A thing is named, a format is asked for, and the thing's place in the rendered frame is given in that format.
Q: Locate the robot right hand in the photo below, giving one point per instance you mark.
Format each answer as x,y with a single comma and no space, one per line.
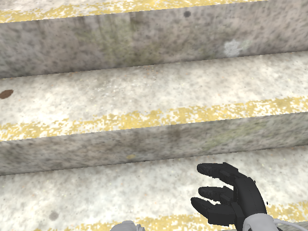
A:
235,205

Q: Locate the left robot shin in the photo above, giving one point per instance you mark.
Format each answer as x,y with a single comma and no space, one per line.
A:
128,221

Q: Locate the right robot forearm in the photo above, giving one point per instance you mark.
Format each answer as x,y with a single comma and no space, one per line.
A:
260,222

